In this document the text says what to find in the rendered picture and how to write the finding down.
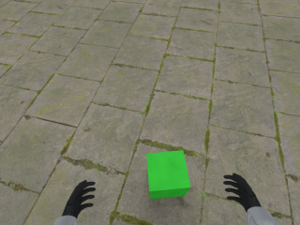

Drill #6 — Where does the robot left forearm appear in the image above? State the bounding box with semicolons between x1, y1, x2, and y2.
53;215;78;225

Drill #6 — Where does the carton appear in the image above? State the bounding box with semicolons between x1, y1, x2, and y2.
146;150;191;200

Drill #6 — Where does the left robot hand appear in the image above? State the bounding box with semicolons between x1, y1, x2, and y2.
62;180;96;218

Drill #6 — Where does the robot right forearm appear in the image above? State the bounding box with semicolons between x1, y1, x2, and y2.
247;206;279;225

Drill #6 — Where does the right robot hand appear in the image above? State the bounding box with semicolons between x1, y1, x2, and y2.
223;173;262;212

